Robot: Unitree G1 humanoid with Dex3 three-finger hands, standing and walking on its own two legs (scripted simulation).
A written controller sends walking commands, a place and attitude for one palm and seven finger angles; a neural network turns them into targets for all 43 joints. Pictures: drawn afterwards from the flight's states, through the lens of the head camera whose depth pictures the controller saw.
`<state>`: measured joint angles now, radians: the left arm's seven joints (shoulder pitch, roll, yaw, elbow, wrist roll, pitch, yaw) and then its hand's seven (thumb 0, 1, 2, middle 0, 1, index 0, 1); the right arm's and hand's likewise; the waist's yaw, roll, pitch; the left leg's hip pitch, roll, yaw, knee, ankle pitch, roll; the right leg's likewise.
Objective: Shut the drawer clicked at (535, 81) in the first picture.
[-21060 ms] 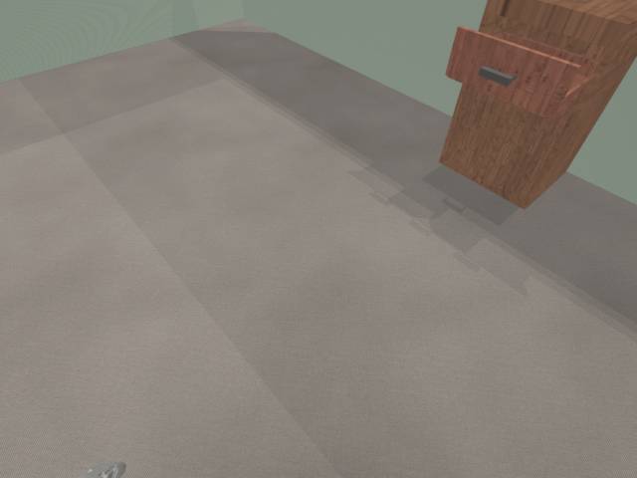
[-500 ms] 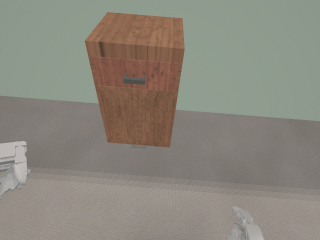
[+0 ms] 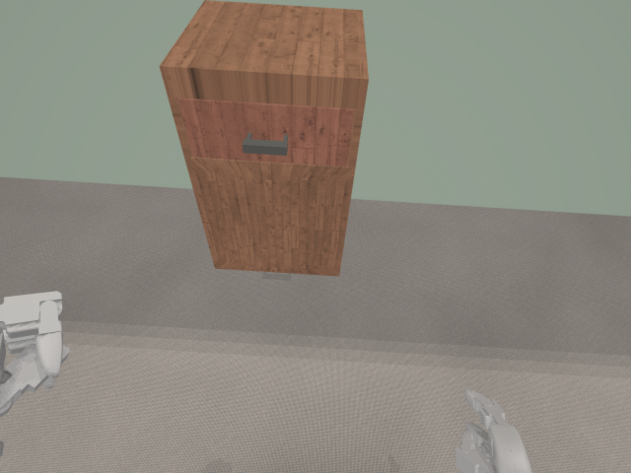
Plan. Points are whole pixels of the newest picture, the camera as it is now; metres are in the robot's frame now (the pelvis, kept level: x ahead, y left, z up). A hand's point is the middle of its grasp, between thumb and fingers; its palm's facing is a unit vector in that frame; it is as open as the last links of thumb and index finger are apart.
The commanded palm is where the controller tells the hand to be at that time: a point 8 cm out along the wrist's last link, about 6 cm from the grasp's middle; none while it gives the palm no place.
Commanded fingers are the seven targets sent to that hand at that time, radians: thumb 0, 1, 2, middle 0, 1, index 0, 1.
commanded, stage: let the arm hang, fingers relaxed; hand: left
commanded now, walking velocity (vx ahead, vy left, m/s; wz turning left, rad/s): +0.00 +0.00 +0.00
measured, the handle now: (266, 142) +0.90 +0.17 -0.13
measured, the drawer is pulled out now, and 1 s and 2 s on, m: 0.00 0.00 0.00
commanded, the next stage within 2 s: look to check the result in 1.14 s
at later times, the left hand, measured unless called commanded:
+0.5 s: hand out of the picture -0.04 +0.20 -0.17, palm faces +0.01 -0.97 -0.25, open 4.1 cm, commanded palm none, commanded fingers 0.00 0.90 0.90 -0.44 -0.56 -0.44 -0.56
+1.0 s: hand out of the picture +0.02 +0.17 -0.17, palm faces +0.01 -0.98 -0.21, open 7.3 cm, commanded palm none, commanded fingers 0.00 0.90 0.90 -0.20 -0.30 -0.20 -0.30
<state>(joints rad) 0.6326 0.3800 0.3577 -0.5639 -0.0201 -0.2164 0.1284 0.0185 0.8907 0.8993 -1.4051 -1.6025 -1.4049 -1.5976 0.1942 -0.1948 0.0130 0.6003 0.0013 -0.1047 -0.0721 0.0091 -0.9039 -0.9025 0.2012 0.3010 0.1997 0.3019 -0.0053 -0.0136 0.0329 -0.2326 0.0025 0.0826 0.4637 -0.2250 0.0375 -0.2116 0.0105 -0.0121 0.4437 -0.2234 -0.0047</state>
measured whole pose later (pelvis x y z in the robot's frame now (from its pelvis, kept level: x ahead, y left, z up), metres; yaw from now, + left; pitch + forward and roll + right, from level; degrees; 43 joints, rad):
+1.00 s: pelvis -0.01 -0.01 +0.00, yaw +0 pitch -2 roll +0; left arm 0.22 0.16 0.01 1.12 0.02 -0.01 0.02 0.01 0.92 0.90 -0.21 -0.32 -0.21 -0.31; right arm 0.25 -0.15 -0.01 1.13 -0.02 0.00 -0.02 0.00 -0.91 -0.90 0.20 0.30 0.20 0.30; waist -0.01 0.01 0.03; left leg -0.19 0.00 0.08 0.39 -0.17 0.03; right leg -0.18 0.01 -0.02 0.41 -0.20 -0.02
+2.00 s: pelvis +0.02 -0.03 +0.01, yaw +0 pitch -2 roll +0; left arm 0.19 0.21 0.01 1.14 0.01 -0.02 0.02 0.01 0.91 0.90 -0.20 -0.30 -0.20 -0.30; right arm 0.20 -0.20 -0.01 1.15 -0.02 0.00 -0.02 0.00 -0.91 -0.90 0.20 0.30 0.20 0.30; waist -0.01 0.01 0.05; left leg -0.13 0.02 0.07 0.34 -0.19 0.00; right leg -0.12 0.03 -0.03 0.34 -0.20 -0.04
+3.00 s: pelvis +0.02 -0.02 +0.01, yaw +0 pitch -2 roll +0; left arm 0.16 0.26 0.02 1.14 0.02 -0.02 0.01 0.01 0.91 0.90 -0.20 -0.30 -0.20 -0.30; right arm 0.16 -0.26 -0.01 1.15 -0.02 0.00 -0.01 0.00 -0.91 -0.90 0.20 0.30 0.20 0.30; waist -0.01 0.01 0.05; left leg -0.11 0.01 0.07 0.31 -0.18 0.01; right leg -0.10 0.03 -0.02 0.31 -0.19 -0.03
